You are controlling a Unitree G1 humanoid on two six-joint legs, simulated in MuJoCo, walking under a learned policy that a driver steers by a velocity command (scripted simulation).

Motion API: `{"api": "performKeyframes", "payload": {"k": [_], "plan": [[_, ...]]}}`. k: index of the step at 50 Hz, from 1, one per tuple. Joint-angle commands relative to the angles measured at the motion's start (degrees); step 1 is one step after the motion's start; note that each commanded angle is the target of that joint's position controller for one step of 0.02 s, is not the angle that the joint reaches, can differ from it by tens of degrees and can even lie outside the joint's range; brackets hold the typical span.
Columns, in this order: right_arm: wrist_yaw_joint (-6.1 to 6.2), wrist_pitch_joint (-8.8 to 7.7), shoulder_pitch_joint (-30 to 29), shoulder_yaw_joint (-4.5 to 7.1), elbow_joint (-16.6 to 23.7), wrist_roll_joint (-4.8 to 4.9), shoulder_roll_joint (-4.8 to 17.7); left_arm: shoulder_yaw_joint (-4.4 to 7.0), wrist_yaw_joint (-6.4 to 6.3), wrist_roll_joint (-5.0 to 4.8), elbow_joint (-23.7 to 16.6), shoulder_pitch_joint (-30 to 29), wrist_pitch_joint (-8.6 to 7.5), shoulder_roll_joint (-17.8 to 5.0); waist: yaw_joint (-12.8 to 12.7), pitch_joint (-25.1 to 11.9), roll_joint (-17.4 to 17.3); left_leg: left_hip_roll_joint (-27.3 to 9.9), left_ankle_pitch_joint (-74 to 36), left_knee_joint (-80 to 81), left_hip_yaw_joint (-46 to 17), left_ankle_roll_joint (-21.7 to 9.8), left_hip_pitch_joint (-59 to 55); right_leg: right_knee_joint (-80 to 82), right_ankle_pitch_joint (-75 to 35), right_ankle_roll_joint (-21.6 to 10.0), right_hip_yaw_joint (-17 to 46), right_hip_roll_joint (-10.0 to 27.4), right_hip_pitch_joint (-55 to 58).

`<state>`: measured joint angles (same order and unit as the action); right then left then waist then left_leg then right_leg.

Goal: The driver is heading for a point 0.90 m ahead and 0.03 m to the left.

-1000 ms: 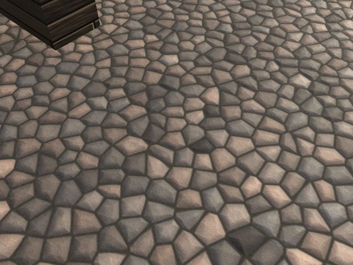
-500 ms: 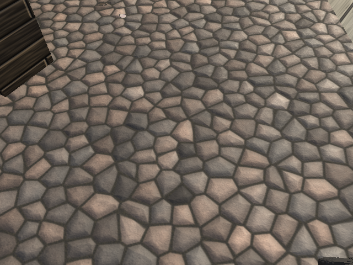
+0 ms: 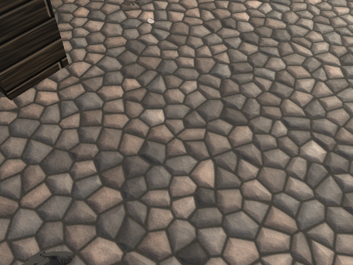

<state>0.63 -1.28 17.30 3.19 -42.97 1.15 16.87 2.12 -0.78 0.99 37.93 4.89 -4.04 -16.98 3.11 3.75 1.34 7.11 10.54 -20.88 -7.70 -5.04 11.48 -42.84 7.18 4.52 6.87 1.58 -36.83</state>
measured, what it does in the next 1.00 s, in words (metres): walks ahead: right foot, then left foot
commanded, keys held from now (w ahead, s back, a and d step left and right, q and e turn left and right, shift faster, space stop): q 0.38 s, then no key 0.08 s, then e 0.54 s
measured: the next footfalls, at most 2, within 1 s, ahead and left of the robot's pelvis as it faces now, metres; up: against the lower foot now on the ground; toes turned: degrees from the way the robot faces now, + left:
right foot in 0.14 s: +0.24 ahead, -0.11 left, +0.00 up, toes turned +13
left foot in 0.56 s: +0.12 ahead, +0.12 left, +0.00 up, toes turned +17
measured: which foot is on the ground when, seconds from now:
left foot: down 0.00-0.16, up 0.18-0.54, down 0.56-0.98, up 1.00-1.00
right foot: up 0.00-0.12, down 0.14-0.58, up 0.60-0.96, down 0.98-1.00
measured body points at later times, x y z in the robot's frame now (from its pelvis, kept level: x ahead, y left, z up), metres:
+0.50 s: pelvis +0.11 -0.02 -0.01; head +0.15 -0.01 +0.44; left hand +0.17 +0.28 -0.11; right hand +0.33 -0.25 -0.11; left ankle +0.08 +0.11 -0.71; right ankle +0.20 -0.12 -0.75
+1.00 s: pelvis +0.11 -0.02 -0.02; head +0.15 -0.04 +0.43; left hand +0.21 +0.28 -0.11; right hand +0.29 -0.29 -0.13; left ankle +0.08 +0.11 -0.74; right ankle +0.11 -0.12 -0.75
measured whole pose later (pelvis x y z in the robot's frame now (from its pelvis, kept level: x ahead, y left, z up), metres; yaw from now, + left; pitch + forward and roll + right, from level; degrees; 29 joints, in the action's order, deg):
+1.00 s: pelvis +0.11 -0.02 -0.02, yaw +6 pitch +1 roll +1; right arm 2.2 2.1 7.1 4.3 -42.6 -0.1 17.1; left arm 4.2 0.6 -1.0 41.9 10.5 3.1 -17.5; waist -0.3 3.1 -1.8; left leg -6.0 22.0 -37.4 8.3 2.2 16.0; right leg -33.5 17.0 -1.4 -3.0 0.0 -15.7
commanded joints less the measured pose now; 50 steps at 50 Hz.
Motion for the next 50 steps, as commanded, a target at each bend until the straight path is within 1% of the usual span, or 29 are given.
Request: {"api": "performKeyframes", "payload": {"k": [1,3,6,7,8,9,10,11,12,13,15,16,20,24,26,27,28,29,30,31,32,34,37,41,44,47,48,49,50], "plan": [[1.60,1.02,0.20,2.91,3.26,0.50,9.98,1.03,0.31,-0.51,-3.52,-1.68,-0.20,-3.62,-0.78,-8.74,-6.82,-10.64,-30.54,-0.27,-8.21,-4.07,1.05,7.59,-7.37,0.37,-3.12,-4.92,10.79],[1.97,1.73,0.37,2.96,3.38,0.21,9.60,1.45,0.68,-0.56,-3.85,-3.07,-0.49,-4.70,-0.78,-8.48,-7.43,-11.54,-25.99,-2.50,-12.47,-3.71,-2.06,11.63,-6.15,-0.27,-1.14,-5.25,10.78],[2.22,2.13,-2.79,2.83,5.06,-0.06,8.62,2.42,0.82,-0.26,-2.81,0.28,-1.49,-6.58,-3.45,-8.24,-8.76,-11.22,-21.92,-8.76,-17.37,-2.37,-4.93,18.69,-6.35,-2.78,0.01,-4.02,14.79],[2.02,2.07,-3.60,2.35,5.97,-0.20,7.30,2.69,0.49,0.27,-2.43,2.81,-1.93,-7.46,-4.78,-10.43,-7.26,-8.73,-18.09,-14.05,-16.29,-0.68,-2.83,22.49,-14.48,-4.97,0.92,-0.60,22.54],[1.79,1.80,-2.00,1.37,7.11,-1.22,4.47,3.17,-0.24,1.13,-2.67,5.64,-1.73,-10.47,-4.61,-16.06,1.22,-4.06,0.04,-26.48,-10.65,2.02,4.51,19.89,-33.32,-9.50,9.75,10.41,35.70],[1.55,1.79,7.96,0.83,6.94,-0.30,3.15,3.28,-0.34,2.02,-1.93,6.70,-0.45,-11.03,-0.27,-21.36,14.99,3.01,32.59,-38.65,-5.23,5.18,17.89,18.27,-43.82,-21.40,26.66,23.52,48.10],[1.33,2.27,10.42,2.05,4.74,-0.45,9.24,2.97,-0.25,-0.19,-2.39,5.76,0.51,-7.68,-0.63,-20.59,10.02,-2.57,30.49,-46.05,-3.70,7.24,20.52,19.48,-30.99,-22.30,29.39,24.89,44.31],[1.47,3.21,4.93,3.24,4.66,0.07,12.20,2.18,-0.44,-0.43,-3.38,3.84,1.03,-4.94,-2.50,-14.79,5.20,-4.07,25.61,-49.68,-2.24,8.93,21.79,20.09,-23.81,-19.60,21.45,19.95,39.09],[1.88,4.28,2.50,3.50,4.83,0.21,11.87,1.85,-0.47,-0.02,-3.59,1.75,1.78,-4.42,-2.19,-12.06,2.60,-5.16,21.83,-50.45,-0.79,9.88,21.77,21.48,-16.91,-17.36,16.11,16.49,34.28],[2.14,5.05,1.11,3.59,5.57,-0.01,11.46,1.73,-0.58,-0.10,-3.70,-0.26,2.30,-4.53,-2.05,-9.09,3.09,-6.20,19.19,-50.53,-0.07,10.44,21.76,23.19,-11.80,-16.97,12.98,14.82,29.64],[1.87,5.51,1.06,2.79,6.38,0.15,7.94,2.05,-0.87,0.63,-3.09,-1.35,2.87,-5.69,-1.48,-6.34,6.10,-6.63,15.44,-47.19,3.36,10.80,18.22,26.31,-8.90,-16.61,5.61,10.82,23.16],[1.81,5.34,0.85,2.49,6.77,0.14,6.73,2.15,-0.99,0.67,-2.69,-1.00,3.01,-5.61,-1.81,-6.75,6.95,-6.80,14.82,-44.84,4.42,10.89,17.91,26.74,-9.58,-17.18,3.88,10.53,23.83],[1.21,4.74,-2.66,1.78,8.72,-0.51,5.55,2.89,-1.22,0.16,-1.45,-0.28,3.38,-7.06,-3.45,-9.70,6.38,-9.66,12.95,-35.50,5.24,10.36,15.22,26.75,-11.97,-19.32,1.32,13.31,26.98],[0.41,4.46,-3.37,1.27,8.78,-0.90,5.37,3.23,-0.22,-0.71,0.13,0.19,3.94,-8.65,-4.05,-9.89,7.01,-8.73,11.91,-24.62,7.08,8.38,8.18,26.31,-9.18,-19.34,0.30,13.64,25.64],[0.06,4.28,-1.30,1.02,7.36,-1.32,4.33,2.63,0.45,-1.64,1.42,0.08,4.05,-7.87,-2.44,-9.45,6.26,-7.60,7.17,-13.49,7.99,6.59,2.34,24.06,-6.45,-17.88,0.33,12.51,24.06],[-0.15,4.12,0.99,0.88,5.93,-1.64,3.59,1.93,0.77,-2.12,2.18,-0.10,3.99,-6.33,-0.89,-9.13,5.69,-6.90,1.52,-4.63,8.63,5.19,-3.69,22.31,-4.35,-15.78,-0.58,11.03,20.96],[-0.05,4.08,1.38,0.82,5.72,-2.17,4.55,0.84,1.38,-2.06,3.77,3.03,3.50,-3.43,-1.12,-9.25,3.52,-9.23,-3.44,0.73,5.12,3.47,-10.88,20.72,1.20,-10.92,-1.94,8.62,16.10],[0.57,4.23,2.13,1.42,6.34,-2.77,9.20,-0.41,2.32,0.12,3.53,5.27,2.99,0.08,-3.45,-11.33,-8.81,-21.90,-13.27,2.28,-8.66,0.09,-15.83,9.83,15.03,-5.14,-7.30,2.94,11.24],[0.47,3.90,-3.74,1.27,6.86,-3.95,9.57,0.25,1.98,-0.54,3.01,4.84,2.94,-1.13,-4.37,-8.53,-15.81,-27.91,-7.13,3.75,-10.40,-7.53,-0.71,7.29,24.41,-2.62,-7.16,0.88,13.30],[0.22,2.84,-7.99,0.94,8.24,-4.39,7.53,1.28,1.39,-1.04,3.20,2.04,3.41,-5.76,-3.00,-5.20,-11.96,-24.19,0.39,5.69,-7.34,-7.65,4.35,2.59,20.91,-1.75,-5.48,1.58,16.83],[0.39,2.05,-9.26,1.30,7.58,-4.14,8.02,2.21,0.98,-1.65,3.42,1.78,3.82,-7.18,-3.24,-3.38,-12.69,-22.08,0.85,5.43,-4.81,-6.23,4.02,-1.27,18.57,-1.58,-6.36,0.14,14.23],[0.93,1.12,-8.83,1.66,6.82,-2.86,8.45,3.54,-0.23,-1.55,5.01,4.59,5.18,-8.80,-2.54,-2.47,-13.02,-22.90,-9.32,3.98,-3.46,-6.66,1.09,-11.95,20.93,-0.46,-4.48,-0.20,9.15],[1.75,1.35,-8.07,1.37,6.00,-1.97,6.37,3.74,-0.73,-2.61,5.06,6.69,5.87,-6.50,-2.82,-3.93,-9.48,-24.18,-21.96,1.44,-0.71,-8.14,-5.15,-19.40,21.79,0.71,-3.27,-0.68,4.10],[2.41,2.51,-9.31,2.13,5.48,-1.88,6.83,2.48,0.06,-2.47,2.95,3.99,6.37,-3.29,-1.42,-6.17,-9.10,-24.11,-23.68,-0.25,3.07,-7.87,-8.53,-8.57,19.14,1.52,-6.97,1.04,7.56],[2.17,3.08,-9.28,3.07,4.67,-1.50,8.73,2.52,1.17,-2.51,1.44,4.04,6.61,-4.24,-1.12,-7.63,-10.01,-25.78,-26.49,-1.28,3.60,-8.38,-8.64,-2.02,17.99,0.21,-9.44,0.65,12.31],[2.00,3.05,-11.27,3.56,4.05,-0.15,9.58,3.04,2.08,-2.29,1.62,7.53,6.90,-4.95,-3.74,-7.65,-9.73,-25.66,-23.68,-4.89,5.82,-5.75,-6.27,9.18,10.34,-3.08,-11.87,-0.56,18.85],[1.94,2.92,-10.55,3.51,3.21,0.32,8.90,3.46,2.02,-1.97,2.09,9.37,6.88,-5.61,-4.73,-7.75,-8.55,-24.04,-18.72,-8.18,8.05,-2.93,-3.69,15.59,3.95,-4.92,-11.78,-1.71,23.54],[1.62,2.56,-7.50,3.18,2.06,-0.30,6.97,4.58,1.38,-1.68,1.98,10.46,6.83,-8.95,-4.19,-8.14,-0.88,-20.14,-7.38,-16.66,12.87,2.04,2.68,20.46,-9.57,-7.64,-4.93,1.09,30.58],[1.28,2.24,-9.48,1.72,4.98,-3.73,2.87,6.34,0.24,-1.50,0.72,11.66,6.59,-16.75,-3.37,-7.84,17.46,-10.64,23.22,-34.20,17.09,9.11,20.98,20.77,-34.42,-16.95,17.28,16.71,39.53]]}}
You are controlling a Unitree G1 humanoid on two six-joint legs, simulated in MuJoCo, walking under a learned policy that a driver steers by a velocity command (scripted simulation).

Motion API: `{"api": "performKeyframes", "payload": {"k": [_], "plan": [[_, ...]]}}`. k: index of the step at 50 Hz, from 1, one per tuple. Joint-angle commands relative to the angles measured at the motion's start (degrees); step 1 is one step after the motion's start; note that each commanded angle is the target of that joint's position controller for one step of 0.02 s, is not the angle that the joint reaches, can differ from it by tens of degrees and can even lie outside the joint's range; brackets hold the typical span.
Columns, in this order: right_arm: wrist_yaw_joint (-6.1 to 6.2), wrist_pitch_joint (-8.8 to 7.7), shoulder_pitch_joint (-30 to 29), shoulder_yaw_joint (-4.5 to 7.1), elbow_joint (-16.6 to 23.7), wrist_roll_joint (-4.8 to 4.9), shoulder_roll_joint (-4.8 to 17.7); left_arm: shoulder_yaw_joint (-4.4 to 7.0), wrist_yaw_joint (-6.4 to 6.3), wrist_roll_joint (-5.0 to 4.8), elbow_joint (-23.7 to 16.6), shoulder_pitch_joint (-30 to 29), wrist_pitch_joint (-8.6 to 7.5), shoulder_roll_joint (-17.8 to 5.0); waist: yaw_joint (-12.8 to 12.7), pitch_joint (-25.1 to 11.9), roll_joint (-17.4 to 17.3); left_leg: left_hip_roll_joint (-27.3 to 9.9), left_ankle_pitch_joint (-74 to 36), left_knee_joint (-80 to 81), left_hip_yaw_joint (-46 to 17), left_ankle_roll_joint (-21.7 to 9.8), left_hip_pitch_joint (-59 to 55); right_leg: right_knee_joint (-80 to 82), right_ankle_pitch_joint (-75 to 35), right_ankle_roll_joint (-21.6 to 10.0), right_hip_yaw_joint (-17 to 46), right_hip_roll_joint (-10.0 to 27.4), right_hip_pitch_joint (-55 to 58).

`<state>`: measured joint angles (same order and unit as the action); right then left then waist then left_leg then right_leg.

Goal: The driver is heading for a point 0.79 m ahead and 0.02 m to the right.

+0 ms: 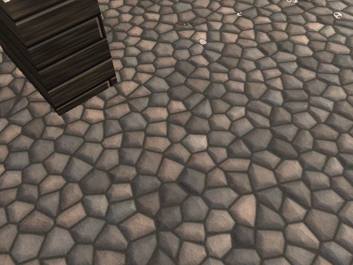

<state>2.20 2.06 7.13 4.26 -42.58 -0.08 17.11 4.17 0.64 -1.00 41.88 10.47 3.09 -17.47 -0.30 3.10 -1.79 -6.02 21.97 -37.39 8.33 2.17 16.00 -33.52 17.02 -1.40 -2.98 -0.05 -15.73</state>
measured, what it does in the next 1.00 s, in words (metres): steps on the spot: left foot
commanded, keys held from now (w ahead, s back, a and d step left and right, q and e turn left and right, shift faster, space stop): e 0.36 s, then q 0.64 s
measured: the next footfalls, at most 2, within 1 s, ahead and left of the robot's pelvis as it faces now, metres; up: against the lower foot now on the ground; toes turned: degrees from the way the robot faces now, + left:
left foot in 0.48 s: +0.09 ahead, +0.12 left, +0.00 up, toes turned -19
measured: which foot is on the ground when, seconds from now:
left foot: up 0.00-0.46, down 0.48-0.84, up 0.86-1.00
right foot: down 0.00-1.00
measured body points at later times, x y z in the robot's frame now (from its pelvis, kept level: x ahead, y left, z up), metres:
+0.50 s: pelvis +0.01 +0.01 +0.01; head +0.03 +0.01 +0.46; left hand +0.24 +0.24 -0.09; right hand +0.07 -0.30 -0.09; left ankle +0.05 +0.13 -0.73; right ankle -0.01 -0.10 -0.73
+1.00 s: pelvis +0.02 +0.03 +0.01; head +0.05 +0.02 +0.46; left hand +0.14 +0.31 -0.10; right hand +0.17 -0.27 -0.08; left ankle +0.01 +0.14 -0.67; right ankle -0.01 -0.10 -0.73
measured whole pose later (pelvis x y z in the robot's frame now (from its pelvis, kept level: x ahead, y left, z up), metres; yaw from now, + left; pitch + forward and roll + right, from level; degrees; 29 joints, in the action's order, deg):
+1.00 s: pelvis +0.02 +0.03 +0.01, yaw -1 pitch +1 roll -1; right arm -0.1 2.9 8.6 4.7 -38.5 1.4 20.1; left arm 4.0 -2.6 0.3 42.8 11.0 0.6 -16.7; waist -1.2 3.8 -1.2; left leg 0.4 26.6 -56.9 -1.8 3.7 26.9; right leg -26.1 15.7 -0.3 -3.2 1.1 -11.0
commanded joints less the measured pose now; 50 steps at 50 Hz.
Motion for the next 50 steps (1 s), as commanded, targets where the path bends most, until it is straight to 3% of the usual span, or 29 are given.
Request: {"api": "performKeyframes", "payload": {"k": [1,2,3,4,5,8,12,15,18,20,22,23,24,25,26,27,28,29,31,36,39,41,42,43,44,45,46,48,50], "plan": [[0.13,-1.41,-5.63,1.04,6.27,-1.51,4.29,3.54,-0.41,2.69,-3.89,8.02,-1.96,-14.77,-4.82,-10.39,14.98,6.53,20.11,-28.44,-9.17,2.18,20.27,13.42,-43.08,-20.26,33.48,23.36,15.65],[0.23,-1.24,-5.86,1.67,5.92,-0.03,6.02,3.03,-0.10,2.74,-4.05,5.65,-3.25,-13.23,-3.54,-8.57,9.64,5.16,16.55,-32.35,-11.85,1.51,21.85,13.95,-38.58,-19.12,28.74,20.76,14.87],[0.46,-1.10,-4.70,2.00,5.05,0.36,6.46,2.84,-0.42,1.62,-4.22,2.35,-3.93,-11.86,-1.70,-6.76,7.59,4.16,10.97,-31.59,-12.66,0.96,22.64,13.70,-33.38,-15.68,24.54,17.23,13.93],[0.92,-0.99,-3.85,2.32,4.05,-0.03,6.90,2.32,-0.83,0.49,-4.62,-0.12,-3.92,-10.08,-0.83,-6.01,6.07,3.62,7.02,-29.77,-13.12,1.06,23.06,13.63,-30.37,-13.16,22.69,15.18,13.50],[1.16,-0.97,-2.94,2.56,3.71,-0.36,7.23,1.86,-1.29,-0.11,-4.93,-1.51,-3.69,-9.17,0.07,-5.98,6.66,3.71,3.76,-28.88,-13.31,1.52,21.24,13.91,-30.39,-12.14,21.29,13.66,12.00],[0.81,-1.37,-0.76,2.41,3.10,0.13,5.80,1.65,-2.02,0.31,-5.54,-0.86,-3.09,-8.84,0.47,-7.69,7.68,5.52,-1.19,-26.03,-12.81,2.74,18.42,14.37,-29.32,-12.01,20.06,11.46,11.88],[0.73,-1.74,-2.60,2.05,3.76,0.12,4.98,2.13,-2.61,0.25,-5.81,-0.19,-2.42,-10.17,-0.73,-6.56,8.72,6.26,-2.84,-14.87,-13.55,3.93,17.10,14.56,-20.61,-11.82,22.71,10.46,11.36],[0.32,-2.23,-2.94,2.00,3.91,0.24,5.17,2.41,-2.56,0.41,-6.32,-1.00,-1.99,-10.83,-1.16,-5.53,9.96,6.94,-2.70,-9.01,-14.00,4.02,13.41,14.58,-14.46,-11.84,25.37,9.68,7.76],[-0.28,-3.08,-2.60,2.09,4.10,0.52,5.64,2.57,-2.18,0.45,-6.84,-1.99,-1.55,-11.10,-1.34,-5.73,10.59,7.89,-1.48,-4.43,-14.26,3.39,9.59,13.40,-15.12,-11.90,28.76,9.31,6.04],[-0.88,-3.53,-0.13,1.98,3.23,0.68,5.94,1.97,-2.07,0.70,-7.02,-3.13,-1.30,-9.79,-1.21,-7.93,10.91,6.96,-1.87,-1.55,-13.04,2.74,6.32,11.09,-20.04,-11.45,28.34,10.00,7.39],[-1.67,-3.96,1.72,1.42,2.58,0.52,4.63,0.72,-2.14,0.69,-6.53,-4.04,-1.07,-7.27,0.00,-8.94,10.13,6.10,-7.17,6.57,-11.67,1.51,0.05,8.50,-23.16,-9.93,27.09,9.22,6.36],[-2.14,-4.26,2.82,0.83,2.09,0.05,3.17,-0.30,-2.19,0.67,-5.86,-3.93,-1.09,-4.94,1.25,-8.89,9.13,5.41,-15.44,15.52,-11.69,0.37,-5.76,7.94,-20.24,-7.73,25.60,7.61,4.34],[-2.31,-4.45,2.17,0.37,2.28,-1.12,3.61,-1.33,-2.09,1.66,-4.22,-0.34,-1.54,-2.14,-0.10,-9.03,5.60,1.52,-23.25,19.03,-16.44,-1.17,-10.55,6.89,-12.79,-4.36,22.94,4.89,2.50],[-2.13,-4.43,-0.27,0.51,3.45,-1.71,7.45,-1.48,-1.89,3.39,-3.26,4.88,-2.08,-1.80,-5.16,-9.01,-4.98,-5.75,-35.38,18.03,-25.22,-5.19,-11.30,1.73,1.35,-1.30,16.72,-0.64,1.20],[-2.30,-4.40,-3.72,-0.39,3.37,-2.30,5.70,-0.95,-1.89,3.21,-3.07,4.47,-2.31,-3.46,-6.42,-6.46,-8.13,-8.32,-29.35,18.71,-28.05,-11.73,-3.30,4.97,5.03,1.38,13.53,-1.07,3.51],[-2.66,-4.49,-4.90,-0.47,3.73,-1.39,4.83,-0.59,-2.13,3.43,-2.48,2.13,-2.50,-5.53,-4.72,-4.61,-6.51,-4.95,-18.91,19.59,-26.78,-10.94,-0.73,7.38,0.39,2.49,12.70,-0.34,6.37],[-2.69,-4.46,-2.85,-0.25,2.99,-0.86,5.64,-0.13,-2.25,3.10,-2.48,-1.14,-2.54,-6.57,-2.32,-4.02,-5.84,-2.23,-13.01,19.68,-25.13,-8.63,-0.37,7.22,-2.22,2.40,12.00,-1.04,6.86],[-2.66,-4.53,-1.56,0.07,2.68,-0.32,7.88,0.13,-2.52,2.61,-2.54,-2.62,-2.27,-6.65,-1.47,-3.00,-6.32,-1.26,-10.78,19.96,-25.11,-7.61,0.50,6.27,-3.12,2.09,11.45,-1.33,6.74],[-2.12,-4.47,-1.35,0.38,2.82,0.29,9.58,0.16,-2.82,2.20,-2.70,-2.30,-2.29,-6.04,-1.65,-1.87,-7.50,-1.57,-11.39,19.55,-27.36,-7.90,0.06,5.92,-3.16,2.03,10.17,-1.42,4.87],[-0.82,-2.78,0.28,0.96,4.38,1.23,9.65,0.81,-2.81,1.51,-1.95,-1.26,-3.60,-4.76,-0.26,-5.41,-5.32,-1.29,-21.53,14.87,-31.34,-10.80,-3.70,3.84,-3.49,2.36,7.46,-2.23,2.69],[-0.54,-1.58,-0.72,1.19,6.29,1.49,9.25,1.55,-2.41,1.30,-1.54,0.22,-3.89,-5.19,-0.38,-6.74,-2.01,1.26,-23.06,11.25,-30.60,-9.80,-0.83,5.28,-6.59,1.01,7.80,-0.81,5.65],[-0.67,-1.16,-0.96,1.04,7.62,1.67,8.27,2.40,-2.36,1.47,-1.30,1.54,-3.65,-7.23,-0.17,-6.45,4.50,5.90,-17.37,4.69,-24.95,-6.54,5.26,9.54,-10.93,-2.51,12.61,4.31,9.54],[-0.86,-0.98,-0.28,0.83,7.81,1.63,7.52,2.78,-2.46,1.86,-1.29,2.50,-3.51,-8.56,-0.45,-5.60,9.10,9.18,-10.60,-1.26,-20.11,-4.11,10.71,12.27,-16.41,-6.56,18.25,10.47,12.33],[-1.14,-0.91,0.80,0.85,7.99,1.34,7.05,2.77,-2.67,2.25,-1.73,1.87,-3.60,-9.09,-0.36,-5.77,14.78,10.61,5.77,-10.90,-15.40,-2.27,14.68,14.54,-24.77,-12.33,25.10,19.23,13.44],[-1.35,-0.85,0.86,1.79,7.96,1.09,9.27,2.18,-3.03,2.39,-2.87,1.03,-3.85,-7.97,-0.77,-5.67,12.67,8.42,14.71,-23.90,-14.66,-0.65,17.38,14.95,-31.65,-16.42,27.50,24.29,12.44],[-1.62,-0.55,1.59,2.41,7.57,1.29,10.00,1.75,-3.41,2.06,-3.64,-0.73,-3.97,-7.29,0.37,-5.13,7.71,6.65,13.63,-29.48,-15.35,0.16,17.60,14.27,-32.87,-16.09,24.34,23.65,10.89],[-1.81,-0.03,2.26,2.12,7.20,1.56,8.59,1.74,-3.55,1.38,-3.88,-3.02,-3.94,-7.42,1.45,-3.77,5.68,5.17,10.47,-27.94,-14.87,0.80,17.84,13.87,-30.63,-13.47,19.22,20.56,10.25],[-2.15,0.33,-0.12,0.95,8.06,1.49,5.76,2.20,-3.65,1.05,-3.28,-2.55,-3.51,-9.08,-0.47,-2.61,7.24,4.06,4.78,-22.61,-11.71,2.12,18.41,14.06,-30.83,-11.41,12.85,16.73,11.77],[-3.08,0.28,-1.08,0.33,9.54,1.64,4.94,2.49,-3.62,1.22,-3.14,-2.08,-2.56,-9.79,-1.36,-4.33,9.31,3.69,2.86,-15.59,-8.79,2.41,13.26,13.23,-32.15,-10.80,7.92,14.91,11.62]]}}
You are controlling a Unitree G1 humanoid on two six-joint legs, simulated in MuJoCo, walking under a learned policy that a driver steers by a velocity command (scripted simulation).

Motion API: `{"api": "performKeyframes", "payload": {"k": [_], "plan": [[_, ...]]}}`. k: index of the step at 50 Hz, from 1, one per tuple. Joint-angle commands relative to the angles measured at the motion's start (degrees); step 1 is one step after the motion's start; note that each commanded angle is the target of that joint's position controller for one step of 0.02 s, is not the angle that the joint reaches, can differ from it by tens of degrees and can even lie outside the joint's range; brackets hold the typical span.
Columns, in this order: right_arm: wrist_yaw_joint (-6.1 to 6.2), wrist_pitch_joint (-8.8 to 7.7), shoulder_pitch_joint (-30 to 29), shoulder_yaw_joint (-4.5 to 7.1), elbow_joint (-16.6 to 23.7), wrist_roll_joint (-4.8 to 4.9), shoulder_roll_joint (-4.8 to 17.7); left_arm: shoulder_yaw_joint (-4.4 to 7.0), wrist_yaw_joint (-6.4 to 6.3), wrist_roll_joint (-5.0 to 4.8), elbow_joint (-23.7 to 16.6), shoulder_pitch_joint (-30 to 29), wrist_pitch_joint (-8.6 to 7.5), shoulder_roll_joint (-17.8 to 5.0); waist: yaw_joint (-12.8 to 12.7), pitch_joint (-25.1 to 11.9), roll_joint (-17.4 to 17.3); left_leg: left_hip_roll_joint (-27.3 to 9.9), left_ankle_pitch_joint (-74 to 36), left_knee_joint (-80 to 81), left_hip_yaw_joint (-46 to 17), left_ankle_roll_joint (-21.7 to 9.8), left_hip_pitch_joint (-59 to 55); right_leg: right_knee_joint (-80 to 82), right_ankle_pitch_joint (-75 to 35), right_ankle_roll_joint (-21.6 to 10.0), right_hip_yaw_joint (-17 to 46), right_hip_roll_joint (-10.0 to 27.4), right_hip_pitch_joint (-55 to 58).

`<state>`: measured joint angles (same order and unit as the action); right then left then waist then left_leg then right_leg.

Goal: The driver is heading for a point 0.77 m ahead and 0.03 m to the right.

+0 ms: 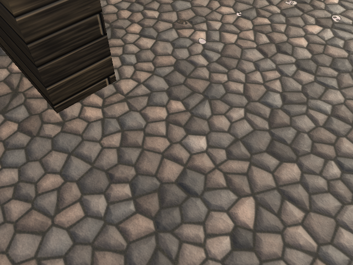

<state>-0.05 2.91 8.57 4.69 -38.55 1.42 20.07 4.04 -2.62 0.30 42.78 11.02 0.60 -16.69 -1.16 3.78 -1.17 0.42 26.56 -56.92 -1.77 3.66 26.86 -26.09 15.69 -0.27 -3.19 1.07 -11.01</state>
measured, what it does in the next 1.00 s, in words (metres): walks ahead: left foot, then right foot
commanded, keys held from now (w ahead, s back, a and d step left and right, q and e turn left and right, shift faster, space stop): q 0.20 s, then e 0.34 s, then w+e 0.46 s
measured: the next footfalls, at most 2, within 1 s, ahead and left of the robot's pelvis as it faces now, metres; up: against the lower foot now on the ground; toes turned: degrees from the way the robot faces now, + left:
left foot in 0.14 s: +0.04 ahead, +0.14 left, +0.00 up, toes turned +6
right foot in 0.56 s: +0.05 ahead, -0.08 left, +0.00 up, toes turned +3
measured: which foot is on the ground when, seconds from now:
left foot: up 0.00-0.12, down 0.14-0.58, up 0.60-0.86, down 0.88-1.00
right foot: down 0.00-0.14, up 0.16-0.54, down 0.56-0.88, up 0.90-1.00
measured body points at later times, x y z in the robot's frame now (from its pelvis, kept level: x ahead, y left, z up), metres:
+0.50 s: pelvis +0.01 +0.05 +0.00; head +0.03 +0.06 +0.45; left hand +0.09 +0.34 -0.12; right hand +0.21 -0.17 -0.09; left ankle +0.01 +0.14 -0.74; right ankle +0.02 -0.09 -0.72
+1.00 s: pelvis +0.11 +0.09 +0.00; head +0.12 +0.10 +0.45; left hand +0.26 +0.35 -0.11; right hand +0.19 -0.21 -0.09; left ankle +0.12 +0.19 -0.74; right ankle +0.03 -0.06 -0.67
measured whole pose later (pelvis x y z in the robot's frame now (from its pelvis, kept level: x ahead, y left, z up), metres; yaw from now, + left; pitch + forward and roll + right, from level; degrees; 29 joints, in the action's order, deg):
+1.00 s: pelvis +0.11 +0.09 +0.00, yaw -11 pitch +1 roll +0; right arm -1.0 -5.5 14.6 3.7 -40.9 -0.1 16.0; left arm 3.9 -0.9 -2.1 39.2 18.1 -0.9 -17.7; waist -0.2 -0.9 2.2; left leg 0.9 16.2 -28.5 2.0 -2.0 13.7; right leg -61.3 23.4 -1.0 7.3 -0.6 -24.5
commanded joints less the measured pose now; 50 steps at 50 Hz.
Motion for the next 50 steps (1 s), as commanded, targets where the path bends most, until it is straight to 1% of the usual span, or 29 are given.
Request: {"api": "performKeyframes", "payload": {"k": [1,4,6,7,8,9,10,12,15,17,20,23,26,27,28,29,30,31,32,33,36,39,42,44,45,46,47,48,50], "plan": [[-1.29,-0.61,-2.86,-0.23,6.21,0.26,1.99,2.80,-0.23,-0.20,-4.12,-2.62,0.29,-11.01,-0.89,-5.89,9.57,-2.77,-2.45,7.86,2.40,0.58,-0.41,5.41,-31.33,-11.65,6.64,13.87,6.61],[-1.80,-0.30,-0.44,0.62,6.64,0.25,3.85,3.17,0.48,-1.36,-3.76,-2.14,0.53,-12.18,-0.14,-7.40,10.01,-1.19,-7.37,18.68,5.75,-1.15,-6.62,2.13,-28.96,-10.24,4.96,15.17,6.44],[-1.00,0.00,4.55,1.78,5.34,-0.38,5.38,2.65,1.05,-2.09,-2.64,-0.45,-0.17,-10.20,2.07,-8.12,6.72,1.28,-18.04,30.40,5.80,-4.34,-16.90,-5.97,-19.95,-5.49,0.75,12.62,1.03],[-0.05,-0.05,7.10,3.35,5.66,-0.22,10.36,1.98,1.48,-0.22,-2.44,1.90,-0.62,-7.68,2.04,-8.75,-4.44,-5.84,-36.51,33.26,-6.28,-8.06,-26.81,-18.89,-4.57,-0.13,-4.08,8.01,-10.20],[0.20,-0.76,7.32,4.05,7.98,-1.79,16.62,0.59,1.46,2.15,-6.34,-1.44,-0.90,-4.48,2.02,-9.76,-17.82,-22.13,-52.54,34.85,-30.67,-21.04,-29.60,-33.67,25.09,4.46,-2.07,-1.18,-25.90],[-0.51,-2.22,9.06,3.23,7.74,-3.23,13.21,1.47,1.02,0.71,-6.94,-6.00,-0.88,-7.41,6.21,-13.59,-9.17,-23.42,-46.12,36.98,-31.87,-25.88,-26.87,-42.99,25.87,4.46,6.99,-1.14,-26.10],[-0.58,-3.26,6.45,2.56,7.35,-2.94,11.49,1.78,0.83,-0.64,-6.98,-6.32,-0.58,-8.12,4.14,-10.08,-6.97,-20.15,-39.84,37.49,-26.38,-23.17,-24.05,-44.61,20.89,3.58,8.03,0.05,-26.88],[0.21,-3.41,0.08,1.01,7.48,-1.17,6.48,2.27,0.06,-0.24,-4.16,-3.15,0.24,-8.98,1.32,-7.77,-4.07,-15.16,-33.38,37.17,-17.59,-17.25,-20.56,-40.66,11.91,3.71,7.72,2.51,-24.81],[1.00,-3.56,-1.79,-1.27,6.53,-2.31,1.62,1.48,0.65,-0.50,-1.90,0.58,0.65,-6.20,-0.52,-9.92,-5.26,-11.31,-36.66,37.78,-9.34,-16.03,-16.33,-36.51,4.37,5.18,5.97,2.16,-14.91],[1.10,-3.81,-1.76,-1.96,5.07,-2.75,-0.19,0.25,1.09,-0.64,-1.57,-0.11,0.68,-3.66,0.23,-8.92,-5.67,-9.88,-31.63,38.40,-6.40,-15.15,-16.11,-25.37,2.59,5.45,5.89,3.27,-10.83],[0.94,-3.59,-0.20,-1.23,2.91,-3.32,2.61,-0.10,1.58,-0.79,-2.58,-2.87,0.69,-4.85,2.69,-5.96,-6.75,-11.62,-22.71,39.69,-8.07,-16.36,-15.18,-16.37,4.75,5.00,4.72,2.99,-7.23],[1.03,-2.90,-0.75,-0.21,2.07,-2.39,5.54,0.56,1.51,-1.38,-3.29,-2.64,0.59,-7.47,2.83,-3.16,-5.90,-14.19,-20.67,38.92,-11.10,-17.54,-15.85,-13.78,7.05,3.95,3.70,2.01,-9.11],[1.64,-2.28,-1.58,0.21,1.55,-1.36,5.81,0.38,1.73,-1.14,-3.09,-0.16,0.26,-6.39,1.24,-3.97,-4.44,-14.99,-29.30,35.34,-10.26,-16.88,-18.40,-8.13,3.16,2.34,2.23,1.16,-7.69],[1.83,-2.11,-1.02,0.39,1.11,-1.06,5.71,0.34,1.92,-0.89,-3.20,0.52,0.11,-6.44,0.61,-4.44,-3.64,-14.32,-30.71,33.74,-8.86,-15.44,-18.79,-3.96,-2.41,1.32,2.52,1.19,-5.99],[2.06,-2.12,0.18,0.51,0.89,-1.07,5.21,0.49,1.93,-0.67,-3.39,1.30,0.08,-7.38,0.69,-5.99,-1.94,-12.45,-22.93,32.13,-6.89,-13.06,-18.07,-1.44,-8.32,-0.44,4.41,1.83,-3.37],[2.08,-2.50,0.27,0.38,2.14,-2.04,3.87,1.39,1.63,-0.83,-3.04,2.39,0.12,-10.65,2.32,-6.80,4.90,-7.65,-12.10,27.55,-2.28,-10.15,-14.10,-2.15,-13.90,-3.39,9.69,5.14,-0.80],[1.97,-3.00,-3.20,-0.06,4.13,-2.73,1.44,2.30,1.55,-2.00,-1.38,6.57,-0.02,-11.76,1.33,-7.77,11.50,-0.02,0.60,19.61,5.47,-6.37,-7.12,1.46,1.22,-9.50,18.84,8.88,1.74],[1.52,-3.74,-7.73,-0.34,5.20,-2.20,0.24,2.39,1.84,-1.91,-1.40,9.61,-0.66,-11.84,-2.29,-4.24,14.45,4.68,4.72,12.04,6.16,-4.84,2.45,9.62,14.67,-14.95,31.66,14.31,4.29],[0.90,-4.58,-10.69,0.04,6.50,-0.84,0.86,2.20,1.71,-0.69,-1.13,11.80,-1.69,-11.38,-4.36,-1.27,15.47,3.59,10.56,3.02,0.79,-5.12,10.77,15.25,20.58,-18.00,40.19,18.26,6.56],[0.16,-5.34,-9.14,0.50,6.20,0.19,1.67,1.90,1.53,-0.41,-1.47,10.44,-2.82,-10.70,-2.71,0.12,13.20,1.16,8.92,-0.99,-2.71,-5.62,14.39,15.59,22.02,-17.59,40.40,18.42,7.62],[-1.42,-7.44,-8.61,0.68,5.24,-0.66,2.12,1.68,0.97,-1.89,-3.12,6.72,-2.94,-9.66,-1.34,-0.86,8.63,-0.93,-0.49,8.21,-1.58,-5.02,12.61,14.48,13.76,-12.90,30.76,12.98,9.23],[-2.52,-8.55,-7.63,-0.16,4.60,-0.76,-0.65,2.26,0.74,-1.64,-4.67,5.95,-1.98,-11.08,-1.17,-2.91,10.02,1.91,-5.95,18.67,1.81,-3.07,-0.54,12.44,6.65,-11.37,23.66,7.79,2.30],[-2.30,-8.60,-2.09,0.74,3.21,0.36,1.20,2.26,1.13,-1.98,-6.16,4.87,-1.38,-10.93,2.08,-3.71,10.37,2.78,-15.04,27.92,2.57,-2.10,-14.66,9.82,9.24,-9.54,24.43,6.77,-6.62],[-1.32,-8.59,5.77,1.79,1.25,0.44,3.04,1.22,1.30,-1.63,-7.00,4.72,-1.54,-7.06,5.70,-5.26,7.97,0.28,-15.30,30.67,0.98,-2.78,-26.66,2.33,12.95,-6.03,23.20,3.35,-14.30],[-0.53,-8.74,13.79,2.64,0.17,-0.46,6.42,-0.18,1.54,-0.86,-7.93,4.29,-1.81,-2.14,8.48,-8.78,-1.32,-10.51,-5.68,35.51,-11.50,-5.95,-35.14,-15.26,16.17,-2.39,16.96,-1.83,-21.10],[-0.96,-8.60,16.20,3.83,-0.29,-2.69,13.31,-0.54,1.25,-2.47,-12.22,5.13,-2.68,-1.13,6.26,-8.91,-16.51,-23.82,15.96,46.15,-39.97,-14.08,-35.89,-31.36,20.36,-1.04,12.85,-5.56,-33.71],[-1.11,-9.00,11.45,2.85,0.49,-2.48,10.28,0.55,1.22,-3.35,-10.89,6.71,-3.05,-5.26,3.99,-4.36,-12.66,-25.45,23.88,48.65,-43.20,-16.76,-30.89,-40.70,16.22,-1.00,14.51,-0.64,-36.82],[-0.75,-9.10,8.94,1.73,0.62,-1.43,6.08,1.30,1.55,-3.04,-9.92,5.04,-2.88,-7.51,3.48,0.67,-9.14,-22.85,19.01,48.03,-34.90,-15.33,-27.87,-42.90,10.58,-1.20,13.50,0.98,-38.80],[-0.29,-9.19,6.58,0.89,0.24,-1.66,3.18,1.50,2.05,-2.13,-8.31,4.25,-2.86,-6.49,2.69,1.68,-4.95,-17.15,0.79,47.33,-20.04,-12.43,-25.10,-41.65,2.09,-0.85,12.96,3.22,-36.42]]}}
